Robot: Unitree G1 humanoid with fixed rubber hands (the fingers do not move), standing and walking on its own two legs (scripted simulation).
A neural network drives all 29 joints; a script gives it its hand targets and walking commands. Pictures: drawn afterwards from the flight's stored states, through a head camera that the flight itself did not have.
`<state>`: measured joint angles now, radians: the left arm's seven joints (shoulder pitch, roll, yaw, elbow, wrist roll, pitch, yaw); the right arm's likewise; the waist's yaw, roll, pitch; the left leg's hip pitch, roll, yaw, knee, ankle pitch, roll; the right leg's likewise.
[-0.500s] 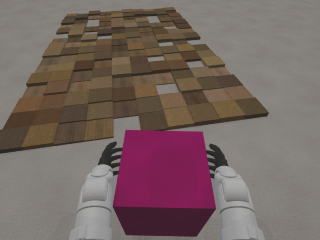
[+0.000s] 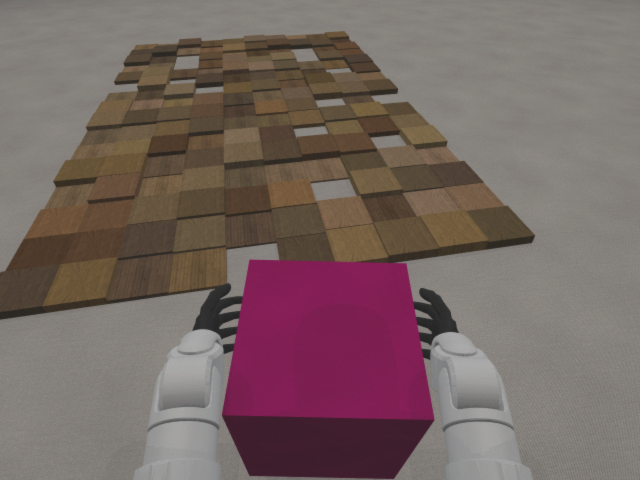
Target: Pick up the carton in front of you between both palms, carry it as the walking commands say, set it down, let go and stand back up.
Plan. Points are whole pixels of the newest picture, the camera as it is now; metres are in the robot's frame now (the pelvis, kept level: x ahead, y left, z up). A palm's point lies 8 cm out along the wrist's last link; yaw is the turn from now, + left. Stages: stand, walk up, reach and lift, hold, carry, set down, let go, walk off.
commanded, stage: hold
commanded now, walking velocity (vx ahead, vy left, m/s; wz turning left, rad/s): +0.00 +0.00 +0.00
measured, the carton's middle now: (324, 373) +0.28 +0.00 -0.02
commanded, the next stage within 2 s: carry in 0.38 s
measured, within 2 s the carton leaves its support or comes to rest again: neither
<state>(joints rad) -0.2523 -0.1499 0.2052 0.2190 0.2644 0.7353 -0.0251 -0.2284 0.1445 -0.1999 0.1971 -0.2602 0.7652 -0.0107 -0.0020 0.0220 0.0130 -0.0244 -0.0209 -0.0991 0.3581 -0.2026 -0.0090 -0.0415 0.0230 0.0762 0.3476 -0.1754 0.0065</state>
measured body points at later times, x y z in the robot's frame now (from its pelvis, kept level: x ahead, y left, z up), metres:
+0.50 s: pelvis +0.00 +0.00 -0.01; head -0.05 +0.01 +0.44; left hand +0.30 +0.16 +0.06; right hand +0.30 -0.15 +0.05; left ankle +0.00 +0.13 -0.74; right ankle +0.02 -0.12 -0.75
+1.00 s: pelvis +0.19 +0.00 -0.01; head +0.17 +0.00 +0.44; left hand +0.45 +0.16 +0.07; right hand +0.46 -0.14 +0.06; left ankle +0.11 +0.10 -0.69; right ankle +0.17 -0.08 -0.75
